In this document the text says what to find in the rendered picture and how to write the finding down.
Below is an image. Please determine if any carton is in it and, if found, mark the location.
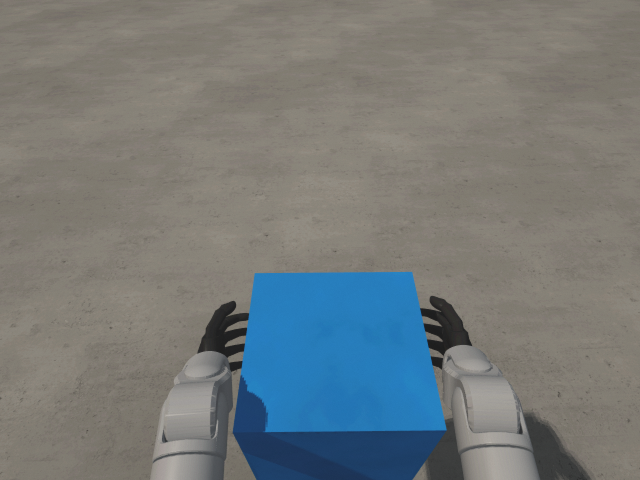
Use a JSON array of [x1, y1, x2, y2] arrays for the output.
[[233, 272, 447, 480]]

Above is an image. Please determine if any robot right forearm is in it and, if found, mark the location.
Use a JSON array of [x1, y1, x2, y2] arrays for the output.
[[442, 345, 540, 480]]

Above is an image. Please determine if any left robot hand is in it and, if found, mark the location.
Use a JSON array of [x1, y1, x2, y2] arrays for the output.
[[197, 301, 249, 372]]

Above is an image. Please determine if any robot left forearm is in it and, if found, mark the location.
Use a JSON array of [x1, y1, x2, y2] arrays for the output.
[[150, 351, 233, 480]]

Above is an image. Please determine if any right robot hand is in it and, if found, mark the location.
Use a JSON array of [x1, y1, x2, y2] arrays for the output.
[[420, 296, 472, 369]]

